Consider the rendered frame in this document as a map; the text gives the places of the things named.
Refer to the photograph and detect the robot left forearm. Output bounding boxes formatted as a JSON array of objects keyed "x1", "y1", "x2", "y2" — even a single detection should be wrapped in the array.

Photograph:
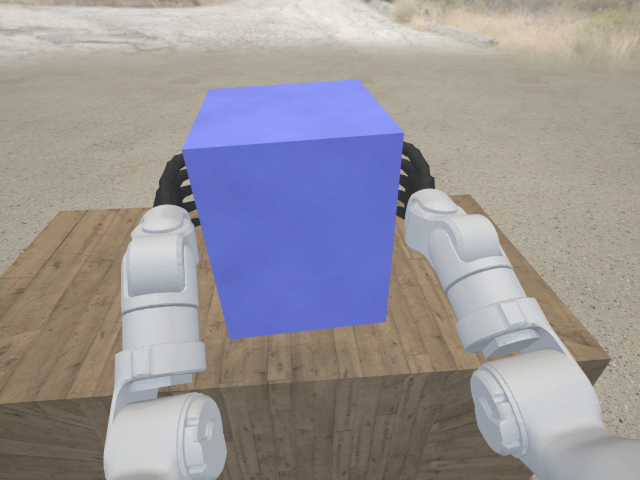
[{"x1": 104, "y1": 205, "x2": 206, "y2": 480}]

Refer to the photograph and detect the robot left hand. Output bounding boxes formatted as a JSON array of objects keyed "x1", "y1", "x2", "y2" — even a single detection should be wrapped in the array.
[{"x1": 153, "y1": 153, "x2": 201, "y2": 227}]

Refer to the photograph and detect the carton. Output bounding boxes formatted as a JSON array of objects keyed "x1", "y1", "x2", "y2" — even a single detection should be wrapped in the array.
[{"x1": 182, "y1": 79, "x2": 404, "y2": 339}]

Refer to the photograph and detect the robot right forearm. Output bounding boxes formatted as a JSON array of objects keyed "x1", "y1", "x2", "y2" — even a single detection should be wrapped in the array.
[{"x1": 405, "y1": 189, "x2": 602, "y2": 420}]

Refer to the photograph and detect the robot right upper arm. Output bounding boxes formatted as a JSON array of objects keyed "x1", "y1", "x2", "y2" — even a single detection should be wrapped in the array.
[{"x1": 470, "y1": 347, "x2": 640, "y2": 480}]

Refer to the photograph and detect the pedestal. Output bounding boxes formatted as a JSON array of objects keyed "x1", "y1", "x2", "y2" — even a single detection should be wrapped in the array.
[{"x1": 0, "y1": 194, "x2": 611, "y2": 480}]

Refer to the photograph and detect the robot left upper arm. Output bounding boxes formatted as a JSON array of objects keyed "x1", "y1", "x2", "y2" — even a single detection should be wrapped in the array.
[{"x1": 105, "y1": 392, "x2": 227, "y2": 480}]

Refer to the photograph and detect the robot right hand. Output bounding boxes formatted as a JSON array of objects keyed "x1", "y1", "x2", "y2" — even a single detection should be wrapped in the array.
[{"x1": 396, "y1": 141, "x2": 435, "y2": 220}]

